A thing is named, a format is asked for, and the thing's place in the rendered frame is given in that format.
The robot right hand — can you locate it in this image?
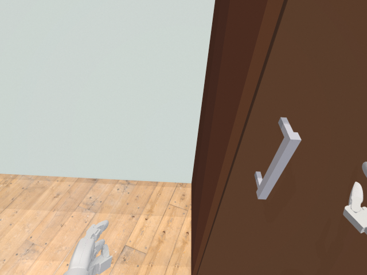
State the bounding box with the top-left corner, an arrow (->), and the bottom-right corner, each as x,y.
343,162 -> 367,235

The wardrobe door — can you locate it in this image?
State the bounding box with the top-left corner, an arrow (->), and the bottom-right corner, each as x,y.
197,0 -> 367,275

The handle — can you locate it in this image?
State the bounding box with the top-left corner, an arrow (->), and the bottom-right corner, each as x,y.
254,117 -> 301,199

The robot left hand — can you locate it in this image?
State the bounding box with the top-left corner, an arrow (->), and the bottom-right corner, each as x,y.
68,220 -> 112,275

